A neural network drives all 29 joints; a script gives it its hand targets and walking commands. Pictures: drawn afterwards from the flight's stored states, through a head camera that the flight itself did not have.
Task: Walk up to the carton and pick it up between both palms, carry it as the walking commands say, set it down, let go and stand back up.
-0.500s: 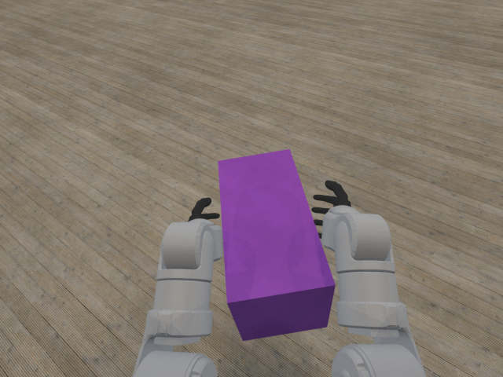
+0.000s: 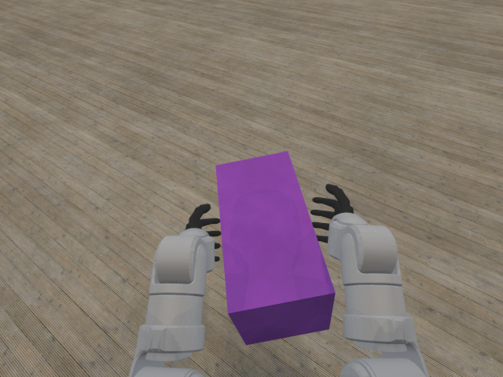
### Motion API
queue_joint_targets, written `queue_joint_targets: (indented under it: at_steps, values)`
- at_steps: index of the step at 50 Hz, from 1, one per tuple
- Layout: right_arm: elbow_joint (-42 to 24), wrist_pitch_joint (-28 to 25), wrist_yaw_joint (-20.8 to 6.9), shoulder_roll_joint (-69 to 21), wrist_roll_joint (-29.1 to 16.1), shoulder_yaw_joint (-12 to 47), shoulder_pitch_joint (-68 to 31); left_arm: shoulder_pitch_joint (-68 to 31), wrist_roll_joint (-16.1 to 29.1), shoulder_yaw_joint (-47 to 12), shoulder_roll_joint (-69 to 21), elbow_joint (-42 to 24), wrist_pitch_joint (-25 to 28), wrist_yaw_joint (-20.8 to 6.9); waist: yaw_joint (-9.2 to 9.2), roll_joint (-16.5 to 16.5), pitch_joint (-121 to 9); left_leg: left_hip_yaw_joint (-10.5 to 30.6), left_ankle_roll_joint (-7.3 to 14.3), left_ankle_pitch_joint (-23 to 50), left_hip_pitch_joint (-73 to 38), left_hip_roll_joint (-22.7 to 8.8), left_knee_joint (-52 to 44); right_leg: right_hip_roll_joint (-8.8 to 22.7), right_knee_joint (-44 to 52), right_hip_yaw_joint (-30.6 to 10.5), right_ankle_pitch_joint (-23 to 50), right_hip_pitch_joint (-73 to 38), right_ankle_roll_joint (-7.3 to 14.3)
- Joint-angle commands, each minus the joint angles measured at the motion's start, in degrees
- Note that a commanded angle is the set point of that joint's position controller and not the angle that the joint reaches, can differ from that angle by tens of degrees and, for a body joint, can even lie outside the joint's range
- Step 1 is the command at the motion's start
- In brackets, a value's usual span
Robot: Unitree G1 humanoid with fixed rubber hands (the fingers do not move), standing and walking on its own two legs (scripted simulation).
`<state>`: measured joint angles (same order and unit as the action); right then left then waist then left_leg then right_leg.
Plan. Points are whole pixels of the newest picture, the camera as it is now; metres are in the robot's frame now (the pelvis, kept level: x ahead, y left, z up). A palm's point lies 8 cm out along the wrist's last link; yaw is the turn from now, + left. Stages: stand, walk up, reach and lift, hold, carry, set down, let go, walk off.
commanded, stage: carry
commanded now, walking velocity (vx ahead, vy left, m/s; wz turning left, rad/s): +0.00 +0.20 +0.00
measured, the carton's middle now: (268, 241) +0.35 +0.00 +0.00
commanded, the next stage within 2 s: none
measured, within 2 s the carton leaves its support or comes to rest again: neither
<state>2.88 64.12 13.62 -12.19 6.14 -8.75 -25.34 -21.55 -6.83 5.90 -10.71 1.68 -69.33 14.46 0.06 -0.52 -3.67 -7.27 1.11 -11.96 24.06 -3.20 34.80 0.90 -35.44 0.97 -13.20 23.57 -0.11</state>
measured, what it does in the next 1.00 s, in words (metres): shifts its weight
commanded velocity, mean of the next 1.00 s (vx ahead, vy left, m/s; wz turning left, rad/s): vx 0.00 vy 0.20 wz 0.00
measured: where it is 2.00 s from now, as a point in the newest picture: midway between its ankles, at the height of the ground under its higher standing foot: outside the picture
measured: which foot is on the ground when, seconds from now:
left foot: down 0.00-1.00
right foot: down 0.00-1.00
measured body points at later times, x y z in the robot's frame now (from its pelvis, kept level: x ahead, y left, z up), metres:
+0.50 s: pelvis +0.00 +0.03 -0.01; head +0.00 +0.01 +0.44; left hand +0.31 +0.15 +0.06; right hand +0.33 -0.08 +0.08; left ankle +0.07 +0.11 -0.72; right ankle +0.06 -0.12 -0.72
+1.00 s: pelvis +0.01 +0.06 -0.01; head +0.05 +0.05 +0.44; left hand +0.33 +0.16 +0.05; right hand +0.34 -0.07 +0.06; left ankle +0.04 +0.15 -0.72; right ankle +0.03 -0.08 -0.72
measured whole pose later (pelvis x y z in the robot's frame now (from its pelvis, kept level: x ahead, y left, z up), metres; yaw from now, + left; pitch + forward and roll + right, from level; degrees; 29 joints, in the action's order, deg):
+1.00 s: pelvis +0.01 +0.06 -0.01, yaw -1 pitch +4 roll +0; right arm -2.8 67.7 18.1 -13.2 4.8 -10.0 -28.1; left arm -27.7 -6.4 8.2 -13.1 -1.0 -74.3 19.4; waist 1.8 -1.2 1.9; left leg -7.0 -0.4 -22.8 26.7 -0.7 41.7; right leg 6.5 -40.1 5.9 -18.2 25.1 -2.1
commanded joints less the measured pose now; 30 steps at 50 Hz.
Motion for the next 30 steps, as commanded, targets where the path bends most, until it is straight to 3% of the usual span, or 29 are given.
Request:
queue_joint_targets:
  at_steps: [1,2,3,4,5,6,7,8,9,10,11,12,13,15,16,17,18,20,21,22,23,24,25,26,27,28,29,30]
  values:
    - [-7.2,3.0,-16.8,-64.9,-24.5,34.9,-28.3,-47.5,26.5,-32.8,-58.3,-22.8,3.0,-16.8,-0.09,-0.7,-25.9,6.7,0.3,-0.5,-14.1,-4.9,-8.5,9.2,9.2,-6.4,-2.8,-2.1,1.3]
    - [-5.5,3.9,-16.8,-64.9,-24.2,35.4,-25.9,-45.9,26.3,-32.6,-58.5,-20.0,1.7,-17.1,-0.15,-2.0,-24.5,6.7,0.7,-3.0,-15.1,-6.0,-8.8,9.9,10.5,-7.2,-4.6,-0.9,0.3]
    - [-7.5,3.9,-16.8,-62.7,-24.3,35.8,-27.3,-44.5,26.5,-32.6,-57.9,-19.8,1.4,-17.5,-0.22,1.9,-25.8,6.1,0.3,3.8,-16.4,-5.6,-6.4,9.8,8.8,-6.9,0.6,-3.2,0.3]
    - [-4.0,5.2,-17.1,-65.8,-23.9,35.3,-25.9,-42.2,25.6,-31.3,-58.3,-17.2,0.6,-18.1,-0.63,3.9,-25.0,5.4,-0.3,3.5,-13.4,-5.1,-5.7,11.4,9.4,-6.8,0.6,-5.4,0.2]
    - [-2.2,4.8,-17.5,-63.4,-22.9,34.4,-22.9,-37.8,25.2,-31.0,-56.7,-13.8,0.8,-18.6,-0.04,4.7,-22.8,5.0,-0.6,2.7,-15.5,-4.8,-5.4,12.0,8.5,-8.0,2.7,-1.4,1.0]
    - [-3.8,5.4,-17.9,-65.9,-23.8,35.1,-26.3,-45.3,26.8,-32.3,-59.3,-18.3,0.8,-18.6,-0.04,3.8,-25.1,5.1,-0.1,4.2,-15.9,-4.9,-5.4,11.5,8.0,-7.7,0.6,-0.7,0.9]
    - [-3.4,5.9,-18.5,-66.9,-24.2,35.2,-26.7,-46.1,26.8,-31.7,-58.9,-17.8,0.1,-18.9,-0.23,4.7,-23.8,5.8,-0.7,1.4,-13.2,-5.8,-7.1,11.1,8.3,-6.9,-4.1,-0.7,0.7]
    - [-0.9,6.2,-18.3,-66.2,-23.5,33.8,-28.0,-44.4,26.0,-30.0,-60.4,-13.6,-0.5,-19.2,-0.27,5.2,-22.9,7.4,-0.1,0.3,-13.9,-5.9,-8.0,9.8,7.1,-6.0,-2.1,0.1,0.5]
    - [-1.9,5.7,-18.2,-65.4,-24.1,34.0,-26.3,-45.4,27.5,-30.9,-59.7,-14.0,-0.3,-19.1,-0.37,2.2,-23.9,8.3,0.1,-3.0,-12.1,-6.7,-11.0,8.4,3.6,-3.0,-1.8,-1.9,-0.2]
    - [0.4,6.0,-18.0,-66.8,-23.4,32.6,-27.6,-47.3,27.5,-29.8,-60.5,-15.0,0.0,-18.6,-0.51,-2.4,-23.6,8.9,1.3,-1.0,-11.4,-8.1,-12.9,7.2,0.5,-0.4,0.1,-3.5,-0.9]
    - [4.4,6.4,-18.5,-66.8,-22.9,31.7,-26.3,-47.1,26.4,-29.3,-59.9,-12.1,-0.6,-18.5,-0.63,-3.1,-21.4,7.1,0.7,-0.5,-8.0,-7.8,-13.1,6.2,1.0,0.4,0.4,-4.9,-0.8]
    - [3.7,6.2,-18.6,-65.3,-22.9,31.9,-27.0,-47.2,25.2,-28.3,-58.6,-11.8,-0.3,-18.6,-0.87,-0.4,-24.5,6.1,0.3,-1.1,-10.4,-7.6,-10.9,7.6,4.0,-2.1,0.1,-4.7,0.2]
    - [3.6,6.1,-18.4,-67.0,-22.8,31.9,-28.6,-48.0,26.5,-28.5,-60.5,-10.8,-0.2,-18.3,-0.43,-0.1,-22.0,5.4,0.8,-1.3,-8.8,-5.7,-10.5,7.1,1.3,-0.6,3.9,-6.1,-0.1]
    - [2.0,6.7,-18.0,-68.4,-23.7,32.2,-32.1,-55.0,27.6,-27.9,-61.1,-13.4,-0.2,-18.5,-0.01,2.6,-20.0,4.5,0.2,-6.2,-7.7,-5.8,-9.6,8.8,4.8,-2.7,-0.5,-2.7,0.9]
    - [3.5,6.6,-17.9,-67.4,-23.3,31.6,-29.9,-49.5,25.9,-26.8,-58.6,-9.9,-0.7,-18.3,0.04,4.5,-20.7,5.4,-0.1,-6.4,-6.8,-5.9,-10.1,7.9,4.6,-1.7,-3.5,-2.7,1.2]
    - [-0.2,6.4,-17.9,-67.5,-24.4,32.1,-34.2,-51.5,27.7,-26.7,-61.4,-10.3,-0.7,-18.4,-0.20,2.9,-21.1,5.2,0.4,-5.3,-6.2,-4.8,-9.5,8.7,5.8,-4.0,-1.1,-3.3,1.3]
    - [3.1,6.8,-17.8,-68.3,-23.5,31.6,-32.6,-51.9,26.3,-26.9,-59.3,-11.5,-0.3,-17.9,-0.01,2.9,-23.3,4.6,1.0,-5.2,-7.7,-4.6,-8.2,9.3,5.2,-4.8,0.3,-4.6,1.6]
    - [0.7,6.4,-17.5,-68.7,-24.0,31.7,-33.9,-54.3,27.8,-27.8,-61.1,-12.4,-0.3,-18.2,0.29,3.6,-23.2,5.2,0.7,-3.0,-10.1,-3.8,-6.6,10.7,5.4,-6.7,-0.4,-1.7,1.7]
    - [3.5,6.4,-17.3,-67.3,-24.1,30.4,-30.1,-50.8,27.2,-26.4,-60.7,-10.2,-0.5,-18.5,0.04,3.2,-23.3,6.7,1.0,-2.2,-10.2,-4.7,-8.2,9.1,3.8,-4.9,-1.9,-1.5,1.3]
    - [0.7,6.0,-17.4,-67.0,-23.1,30.1,-34.2,-51.8,25.8,-26.3,-59.6,-12.8,-0.1,-17.9,0.06,-4.5,-24.9,10.3,2.7,1.7,-10.7,-8.4,-12.4,6.2,-3.3,1.0,-2.1,-1.5,0.3]
    - [4.6,6.8,-17.6,-68.5,-23.2,30.4,-29.4,-52.6,25.7,-27.1,-59.6,-13.8,0.0,-17.5,-0.01,-6.2,-24.6,10.0,4.2,0.1,-12.3,-9.7,-13.1,4.7,-4.2,1.7,-4.7,-0.7,-0.1]
    - [3.4,6.6,-17.7,-68.5,-23.2,30.9,-28.7,-54.2,27.2,-28.4,-59.7,-14.4,-0.1,-17.5,0.01,-3.4,-24.2,11.1,5.2,-1.9,-10.3,-11.0,-13.9,3.0,-6.7,4.7,-6.4,-0.3,-0.1]
    - [3.8,7.0,-17.3,-68.5,-23.3,30.6,-30.2,-54.0,27.2,-27.8,-59.6,-14.9,-0.1,-17.8,0.01,-2.7,-24.0,10.2,5.5,-4.8,-8.2,-10.3,-13.1,3.6,-6.3,4.3,-6.5,-2.2,0.3]
    - [3.0,6.9,-17.3,-67.3,-22.4,30.8,-30.9,-54.9,27.6,-28.4,-60.6,-12.5,-0.7,-17.9,-0.25,-3.2,-22.8,8.0,4.4,-2.0,-5.8,-8.7,-12.1,3.8,-2.0,3.3,-3.5,-6.0,0.8]
    - [3.4,6.9,-17.2,-66.5,-22.0,30.6,-28.5,-50.0,26.8,-27.9,-60.0,-10.2,-0.7,-18.2,-0.25,0.0,-22.5,5.2,2.3,-4.7,-4.0,-6.8,-10.5,6.3,3.0,1.2,-0.6,-7.1,1.5]
    - [0.7,6.5,-17.0,-66.5,-22.5,31.9,-31.0,-52.4,27.0,-27.9,-60.3,-12.5,-0.1,-18.4,0.25,2.6,-22.7,4.1,0.8,-7.5,-3.3,-4.4,-8.4,9.6,5.7,-4.1,-1.8,-7.7,1.8]
    - [-2.1,6.5,-16.9,-68.1,-24.2,32.9,-34.4,-52.3,27.5,-27.4,-61.3,-11.9,-0.3,-18.5,0.16,8.7,-24.0,2.4,-0.7,-6.7,-3.2,-2.4,-3.8,12.1,8.9,-8.5,-3.3,-8.1,2.7]
    - [2.0,6.8,-17.1,-68.6,-23.4,32.0,-30.6,-54.8,27.5,-28.1,-59.8,-14.6,0.2,-18.5,-0.13,13.7,-22.6,2.6,-1.0,-9.3,-5.3,-1.2,2.2,16.8,12.9,-14.8,-7.7,-4.4,4.5]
